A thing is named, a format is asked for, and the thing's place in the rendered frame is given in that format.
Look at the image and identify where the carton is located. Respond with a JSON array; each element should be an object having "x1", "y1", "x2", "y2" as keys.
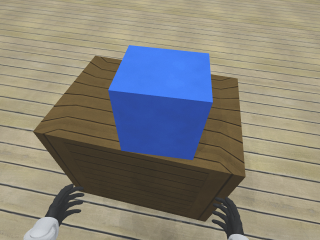
[{"x1": 108, "y1": 45, "x2": 213, "y2": 160}]

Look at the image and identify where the left robot forearm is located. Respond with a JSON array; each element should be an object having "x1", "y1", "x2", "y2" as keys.
[{"x1": 23, "y1": 217, "x2": 59, "y2": 240}]

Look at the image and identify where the robot left hand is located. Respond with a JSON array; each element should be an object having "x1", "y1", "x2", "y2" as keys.
[{"x1": 45, "y1": 183, "x2": 85, "y2": 226}]

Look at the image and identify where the robot right hand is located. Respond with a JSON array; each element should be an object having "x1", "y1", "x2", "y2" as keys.
[{"x1": 212, "y1": 196, "x2": 245, "y2": 240}]

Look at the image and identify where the pedestal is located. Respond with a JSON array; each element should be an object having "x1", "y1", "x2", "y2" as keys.
[{"x1": 33, "y1": 55, "x2": 246, "y2": 222}]

